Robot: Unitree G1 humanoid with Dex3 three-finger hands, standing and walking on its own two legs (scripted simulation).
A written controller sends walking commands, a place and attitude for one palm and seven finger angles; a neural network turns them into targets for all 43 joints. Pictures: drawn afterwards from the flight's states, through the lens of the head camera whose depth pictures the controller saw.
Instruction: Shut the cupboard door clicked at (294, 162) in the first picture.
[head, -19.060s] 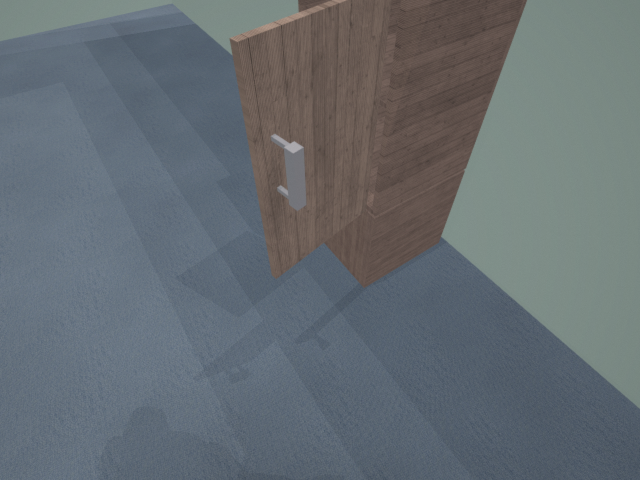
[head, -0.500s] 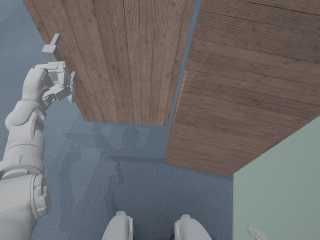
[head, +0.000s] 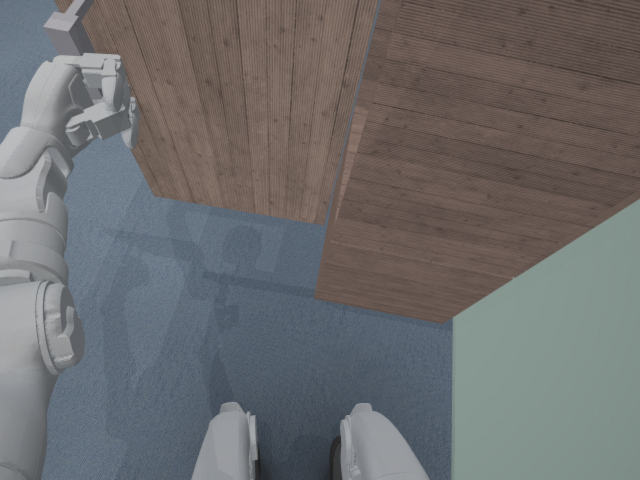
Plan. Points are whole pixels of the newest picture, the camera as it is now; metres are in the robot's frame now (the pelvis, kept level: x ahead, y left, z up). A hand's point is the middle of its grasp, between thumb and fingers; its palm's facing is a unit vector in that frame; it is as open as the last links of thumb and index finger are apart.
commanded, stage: push the door shut along its arc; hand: left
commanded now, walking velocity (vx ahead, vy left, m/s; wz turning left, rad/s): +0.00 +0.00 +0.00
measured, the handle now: (98, 65) +0.59 +0.24 +0.10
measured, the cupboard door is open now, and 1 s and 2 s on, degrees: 92 79 75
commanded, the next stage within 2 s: pull the fist back off the door in 0.84 s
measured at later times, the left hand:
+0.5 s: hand (185, 69) +0.59 +0.14 +0.10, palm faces -0.35 -0.94 -0.05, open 2.8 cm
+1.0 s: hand (195, 57) +0.61 +0.13 +0.10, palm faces -0.32 -0.95 +0.03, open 2.8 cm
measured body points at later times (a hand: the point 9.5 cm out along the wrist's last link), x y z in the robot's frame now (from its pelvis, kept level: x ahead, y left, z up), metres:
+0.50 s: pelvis +0.00 +0.00 -0.02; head +0.18 +0.01 +0.39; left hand +0.60 +0.19 +0.11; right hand -0.04 -0.26 -0.12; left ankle +0.05 +0.11 -0.65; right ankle +0.02 -0.13 -0.65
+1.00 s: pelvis +0.00 +0.01 -0.04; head +0.19 +0.04 +0.37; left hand +0.62 +0.18 +0.10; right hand -0.04 -0.26 -0.12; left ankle +0.05 +0.11 -0.65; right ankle +0.02 -0.13 -0.65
